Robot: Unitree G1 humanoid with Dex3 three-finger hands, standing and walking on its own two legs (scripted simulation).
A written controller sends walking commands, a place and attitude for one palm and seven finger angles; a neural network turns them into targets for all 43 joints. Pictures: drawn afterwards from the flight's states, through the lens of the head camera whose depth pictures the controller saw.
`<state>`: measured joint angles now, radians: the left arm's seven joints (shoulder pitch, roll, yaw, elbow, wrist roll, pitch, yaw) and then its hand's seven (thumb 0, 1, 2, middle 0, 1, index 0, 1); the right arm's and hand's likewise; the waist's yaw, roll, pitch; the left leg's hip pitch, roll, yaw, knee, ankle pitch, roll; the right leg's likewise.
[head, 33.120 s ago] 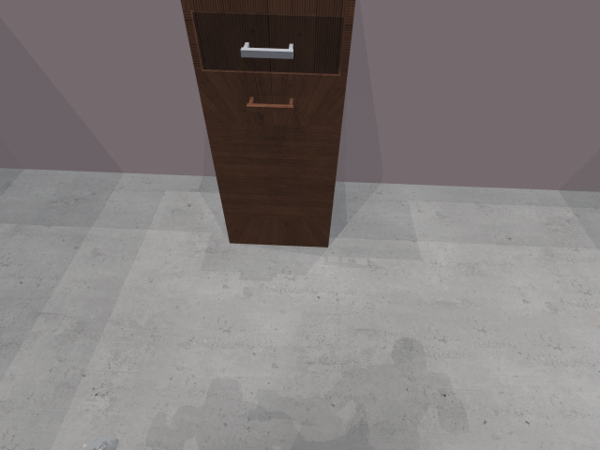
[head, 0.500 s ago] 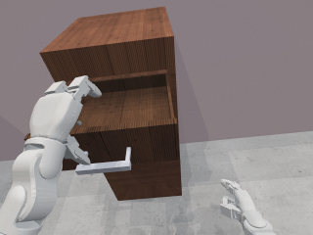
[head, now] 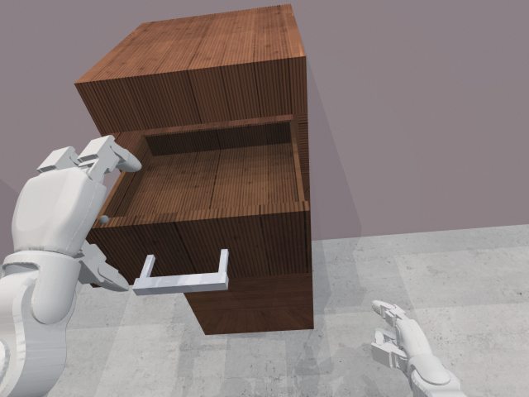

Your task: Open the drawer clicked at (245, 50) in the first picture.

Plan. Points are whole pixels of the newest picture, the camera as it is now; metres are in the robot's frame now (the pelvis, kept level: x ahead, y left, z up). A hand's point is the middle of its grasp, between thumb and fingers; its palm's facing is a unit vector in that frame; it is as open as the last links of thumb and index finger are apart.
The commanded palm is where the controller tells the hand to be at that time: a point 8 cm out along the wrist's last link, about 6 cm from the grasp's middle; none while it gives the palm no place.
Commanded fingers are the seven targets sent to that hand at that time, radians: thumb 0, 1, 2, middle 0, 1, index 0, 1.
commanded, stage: draw the hand back to the body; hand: left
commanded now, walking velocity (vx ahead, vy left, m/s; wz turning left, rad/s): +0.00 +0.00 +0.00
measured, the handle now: (183, 271) +0.26 +0.17 +0.09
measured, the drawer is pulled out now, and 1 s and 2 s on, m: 0.28 0.28 0.28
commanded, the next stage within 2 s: step back with the hand held close in 1.26 s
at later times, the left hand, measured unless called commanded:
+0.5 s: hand (75, 213) +0.19 +0.20 +0.28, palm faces +0.42 -0.84 -0.34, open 13.3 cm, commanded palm +0.15 +0.25 +0.28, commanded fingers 0.00 -0.05 0.50 -0.27 -0.91 -0.27 -0.91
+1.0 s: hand (53, 203) +0.21 +0.25 +0.28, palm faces +0.50 -0.79 -0.36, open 9.2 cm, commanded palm +0.15 +0.29 +0.28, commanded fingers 0.00 0.83 0.87 -0.20 -0.34 -0.20 -0.34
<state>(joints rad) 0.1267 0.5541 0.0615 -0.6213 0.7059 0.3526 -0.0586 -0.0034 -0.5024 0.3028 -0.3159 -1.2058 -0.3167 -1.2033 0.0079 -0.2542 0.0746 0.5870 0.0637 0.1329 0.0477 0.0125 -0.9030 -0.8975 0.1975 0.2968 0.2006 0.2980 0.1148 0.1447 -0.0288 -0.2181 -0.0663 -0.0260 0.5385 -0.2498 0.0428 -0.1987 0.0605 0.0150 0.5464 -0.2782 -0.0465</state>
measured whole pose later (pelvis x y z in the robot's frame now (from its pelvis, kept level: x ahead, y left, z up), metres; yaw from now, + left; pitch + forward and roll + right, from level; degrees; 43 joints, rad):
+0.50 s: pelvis +0.01 +0.00 +0.00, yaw +1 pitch -5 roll -1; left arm 0.29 0.38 0.35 -0.74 -0.07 -0.12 0.07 -0.01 -0.35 0.37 -0.31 -1.10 -0.30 -1.10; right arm 0.17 -0.21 0.07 0.60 0.01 -0.08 -0.04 0.01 -0.90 -0.90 0.20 0.30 0.20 0.30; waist 0.06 0.05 0.02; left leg -0.18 -0.05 -0.05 0.52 -0.26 0.04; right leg -0.12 0.08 -0.01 0.46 -0.26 -0.05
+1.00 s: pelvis +0.03 +0.01 +0.01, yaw +0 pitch -3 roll -1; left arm 0.35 0.41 0.46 -0.63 -0.11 -0.17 0.09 0.00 0.48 0.73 -0.24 -0.57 -0.24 -0.56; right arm 0.16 -0.22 0.03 0.64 0.02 -0.10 -0.05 0.01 -0.90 -0.90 0.20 0.30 0.20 0.30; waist 0.06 0.07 0.00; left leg -0.16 -0.05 -0.04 0.48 -0.26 0.05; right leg -0.10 0.07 0.01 0.40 -0.24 -0.04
